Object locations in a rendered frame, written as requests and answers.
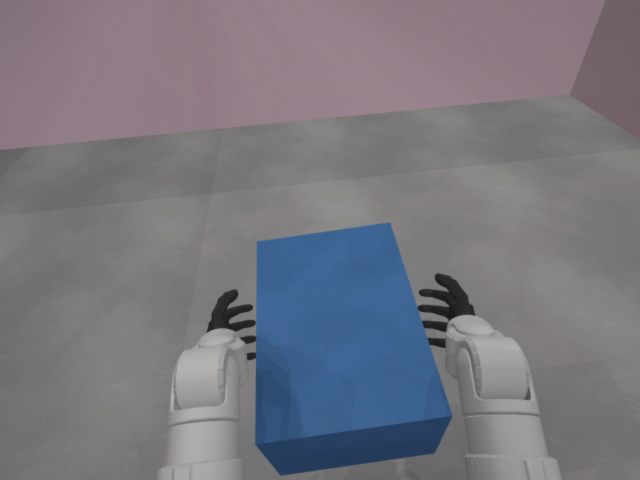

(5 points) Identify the robot left hand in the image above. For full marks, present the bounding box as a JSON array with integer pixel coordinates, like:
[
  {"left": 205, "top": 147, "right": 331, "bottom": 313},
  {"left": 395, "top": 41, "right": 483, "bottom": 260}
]
[{"left": 207, "top": 289, "right": 256, "bottom": 360}]

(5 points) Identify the carton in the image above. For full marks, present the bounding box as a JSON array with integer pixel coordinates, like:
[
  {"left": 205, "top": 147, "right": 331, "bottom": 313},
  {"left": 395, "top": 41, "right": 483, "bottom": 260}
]
[{"left": 255, "top": 222, "right": 452, "bottom": 476}]

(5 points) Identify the robot right hand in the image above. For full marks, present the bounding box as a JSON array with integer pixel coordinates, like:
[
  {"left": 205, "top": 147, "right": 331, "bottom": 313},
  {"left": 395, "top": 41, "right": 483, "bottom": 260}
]
[{"left": 418, "top": 273, "right": 476, "bottom": 348}]

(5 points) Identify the robot left forearm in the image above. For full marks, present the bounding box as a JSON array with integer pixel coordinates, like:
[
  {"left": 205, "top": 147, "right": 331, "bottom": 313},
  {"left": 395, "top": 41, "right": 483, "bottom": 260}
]
[{"left": 156, "top": 328, "right": 249, "bottom": 480}]

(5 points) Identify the robot right forearm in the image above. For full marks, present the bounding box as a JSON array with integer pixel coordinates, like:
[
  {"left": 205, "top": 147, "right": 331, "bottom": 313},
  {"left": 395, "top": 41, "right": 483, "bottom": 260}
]
[{"left": 445, "top": 315, "right": 562, "bottom": 480}]

